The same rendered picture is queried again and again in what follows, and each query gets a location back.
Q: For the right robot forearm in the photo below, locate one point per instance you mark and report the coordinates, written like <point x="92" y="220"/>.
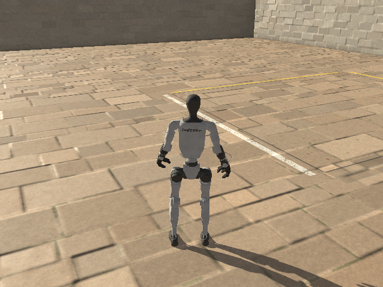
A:
<point x="222" y="158"/>

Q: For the left robot shin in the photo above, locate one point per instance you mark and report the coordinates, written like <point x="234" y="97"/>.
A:
<point x="174" y="214"/>

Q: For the robot torso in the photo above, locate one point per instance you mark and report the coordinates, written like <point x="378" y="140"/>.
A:
<point x="191" y="144"/>

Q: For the left robot forearm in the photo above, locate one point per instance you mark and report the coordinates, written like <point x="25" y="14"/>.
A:
<point x="162" y="153"/>

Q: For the robot left hand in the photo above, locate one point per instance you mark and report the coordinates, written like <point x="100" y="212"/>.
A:
<point x="160" y="164"/>

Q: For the robot right hand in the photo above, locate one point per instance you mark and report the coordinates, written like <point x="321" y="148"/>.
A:
<point x="224" y="169"/>

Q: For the right robot upper arm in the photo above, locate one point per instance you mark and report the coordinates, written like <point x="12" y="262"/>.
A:
<point x="210" y="126"/>

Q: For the left robot upper arm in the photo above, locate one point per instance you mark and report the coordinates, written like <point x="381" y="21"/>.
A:
<point x="174" y="124"/>

